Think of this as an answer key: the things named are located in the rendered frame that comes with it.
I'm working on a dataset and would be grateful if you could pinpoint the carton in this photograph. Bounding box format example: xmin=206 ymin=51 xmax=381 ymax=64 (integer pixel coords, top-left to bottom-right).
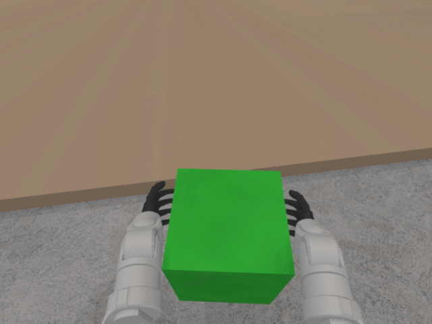
xmin=162 ymin=168 xmax=295 ymax=304

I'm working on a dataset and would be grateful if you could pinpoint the robot right forearm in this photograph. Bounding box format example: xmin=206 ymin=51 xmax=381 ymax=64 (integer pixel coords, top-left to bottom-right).
xmin=294 ymin=219 xmax=365 ymax=324

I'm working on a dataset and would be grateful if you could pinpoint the left robot hand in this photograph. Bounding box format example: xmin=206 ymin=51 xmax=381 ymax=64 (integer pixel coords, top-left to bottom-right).
xmin=142 ymin=181 xmax=174 ymax=226

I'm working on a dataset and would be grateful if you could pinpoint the robot left forearm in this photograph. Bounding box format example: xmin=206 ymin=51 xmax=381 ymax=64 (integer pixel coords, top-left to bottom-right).
xmin=102 ymin=211 xmax=164 ymax=324

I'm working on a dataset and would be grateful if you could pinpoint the right robot hand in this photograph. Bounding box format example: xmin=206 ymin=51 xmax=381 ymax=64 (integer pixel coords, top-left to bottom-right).
xmin=284 ymin=190 xmax=314 ymax=237

